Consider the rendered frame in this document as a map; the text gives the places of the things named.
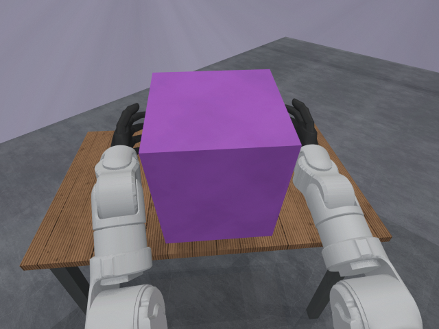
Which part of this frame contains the robot right upper arm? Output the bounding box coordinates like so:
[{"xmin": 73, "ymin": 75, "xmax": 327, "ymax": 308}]
[{"xmin": 330, "ymin": 273, "xmax": 423, "ymax": 329}]

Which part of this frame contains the left robot hand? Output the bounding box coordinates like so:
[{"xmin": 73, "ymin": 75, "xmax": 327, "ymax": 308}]
[{"xmin": 110, "ymin": 103, "xmax": 145, "ymax": 155}]

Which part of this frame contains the table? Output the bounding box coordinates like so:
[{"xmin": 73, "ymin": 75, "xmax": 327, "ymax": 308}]
[{"xmin": 19, "ymin": 124, "xmax": 392, "ymax": 319}]

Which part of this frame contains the robot left forearm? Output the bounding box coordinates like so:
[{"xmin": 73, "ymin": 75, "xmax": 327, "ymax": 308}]
[{"xmin": 85, "ymin": 145, "xmax": 152, "ymax": 329}]

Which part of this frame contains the right robot hand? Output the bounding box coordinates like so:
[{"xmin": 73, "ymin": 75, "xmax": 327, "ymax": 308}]
[{"xmin": 285, "ymin": 99, "xmax": 318, "ymax": 146}]

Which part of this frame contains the carton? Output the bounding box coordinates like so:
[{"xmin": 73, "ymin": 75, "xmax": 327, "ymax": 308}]
[{"xmin": 139, "ymin": 69, "xmax": 302, "ymax": 243}]

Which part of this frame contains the robot left upper arm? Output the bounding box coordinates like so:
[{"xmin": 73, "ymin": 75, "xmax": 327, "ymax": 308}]
[{"xmin": 86, "ymin": 284, "xmax": 167, "ymax": 329}]

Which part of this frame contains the robot right forearm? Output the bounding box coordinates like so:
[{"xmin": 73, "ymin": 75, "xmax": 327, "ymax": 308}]
[{"xmin": 293, "ymin": 145, "xmax": 423, "ymax": 327}]

